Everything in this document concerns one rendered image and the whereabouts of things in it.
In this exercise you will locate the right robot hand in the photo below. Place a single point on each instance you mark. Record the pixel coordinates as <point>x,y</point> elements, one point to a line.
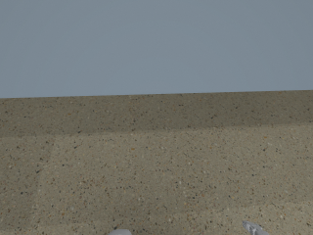
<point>253,229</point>

